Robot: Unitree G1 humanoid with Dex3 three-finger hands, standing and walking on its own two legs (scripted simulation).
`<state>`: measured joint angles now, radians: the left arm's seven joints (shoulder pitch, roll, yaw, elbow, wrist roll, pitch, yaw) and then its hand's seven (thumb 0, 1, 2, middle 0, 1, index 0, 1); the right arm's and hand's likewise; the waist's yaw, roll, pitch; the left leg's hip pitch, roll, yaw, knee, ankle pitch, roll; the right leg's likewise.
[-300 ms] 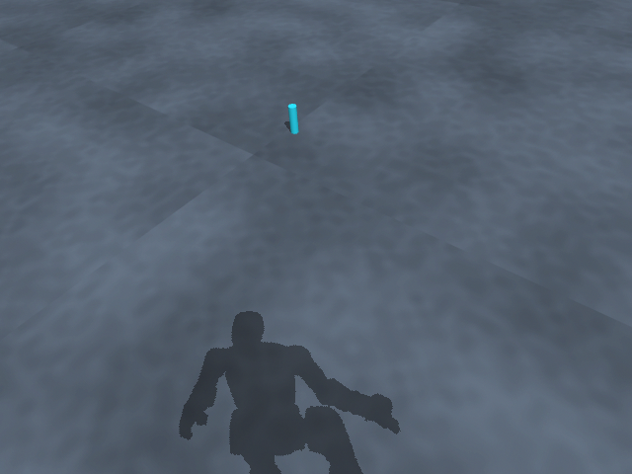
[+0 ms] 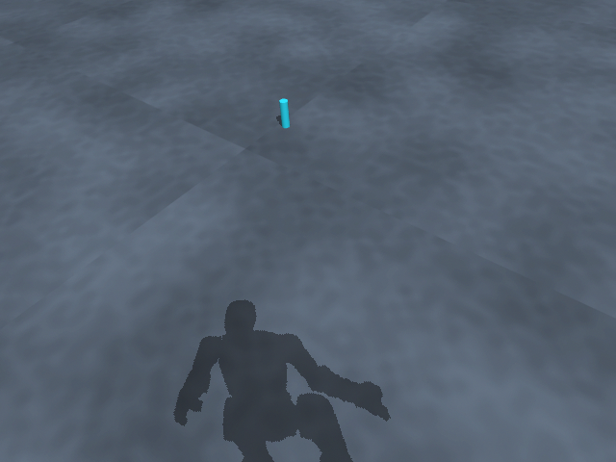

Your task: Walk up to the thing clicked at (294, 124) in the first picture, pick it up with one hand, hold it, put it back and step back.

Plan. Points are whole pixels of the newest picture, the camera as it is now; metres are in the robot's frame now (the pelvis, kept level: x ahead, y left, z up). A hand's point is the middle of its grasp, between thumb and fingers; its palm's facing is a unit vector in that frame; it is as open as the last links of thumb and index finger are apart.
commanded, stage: stand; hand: left
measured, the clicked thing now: (284, 113) +2.02 +0.16 -0.70
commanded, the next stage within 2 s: walk up in 0.82 s
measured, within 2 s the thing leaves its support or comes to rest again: neither
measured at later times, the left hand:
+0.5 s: hand out of the picture +0.08 +0.25 -0.16, palm faces -0.03 -0.94 -0.35, open 7.4 cm
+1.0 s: hand out of the picture +0.11 +0.27 -0.15, palm faces -0.08 -0.92 -0.38, open 7.4 cm
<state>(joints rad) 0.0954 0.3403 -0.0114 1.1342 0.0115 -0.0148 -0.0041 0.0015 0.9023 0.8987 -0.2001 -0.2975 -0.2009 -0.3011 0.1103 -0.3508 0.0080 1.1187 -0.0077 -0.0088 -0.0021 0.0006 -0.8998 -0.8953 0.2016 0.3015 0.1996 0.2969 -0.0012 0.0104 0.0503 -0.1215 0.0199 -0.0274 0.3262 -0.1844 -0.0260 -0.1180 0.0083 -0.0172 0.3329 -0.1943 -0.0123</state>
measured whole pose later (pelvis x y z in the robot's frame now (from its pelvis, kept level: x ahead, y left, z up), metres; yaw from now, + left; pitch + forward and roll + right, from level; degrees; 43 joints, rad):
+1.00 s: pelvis +0.03 -0.01 -0.01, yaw -3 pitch +0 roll +2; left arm 0.18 0.43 0.06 1.06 0.04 -0.02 -0.08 0.00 0.90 0.90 -0.20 -0.30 -0.20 -0.30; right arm 0.20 -0.38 -0.08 1.01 -0.04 -0.06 0.06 0.00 -0.90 -0.89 0.20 0.30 0.20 0.30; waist 0.00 -0.03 0.01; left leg -0.13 0.01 0.03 0.42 -0.30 0.02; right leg -0.31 -0.04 0.00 0.71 -0.48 -0.02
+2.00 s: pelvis +0.56 -0.14 -0.03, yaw +0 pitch -2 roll +1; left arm 0.20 0.43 0.07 0.89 0.01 -0.10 -0.08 0.00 0.90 0.90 -0.20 -0.30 -0.20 -0.30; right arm 0.33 -0.46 -0.07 0.94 -0.01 -0.05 0.05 0.01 -0.90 -0.90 0.20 0.30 0.20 0.30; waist -0.02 0.05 0.05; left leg -0.18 0.07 -0.02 0.98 -0.49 0.02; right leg -0.43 -0.08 -0.09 0.71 -0.23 -0.01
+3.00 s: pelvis +1.04 -0.16 -0.01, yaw +1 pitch -3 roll +1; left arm 0.27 0.38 0.03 0.88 0.00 -0.10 -0.05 0.00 0.90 0.90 -0.20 -0.30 -0.20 -0.30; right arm 0.27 -0.44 -0.06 0.90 -0.01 -0.03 0.06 0.00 -0.90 -0.90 0.20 0.30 0.20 0.30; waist 0.01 0.08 0.07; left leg -0.45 0.05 0.00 1.03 -0.34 0.02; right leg -0.26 -0.05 -0.10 0.51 -0.21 -0.03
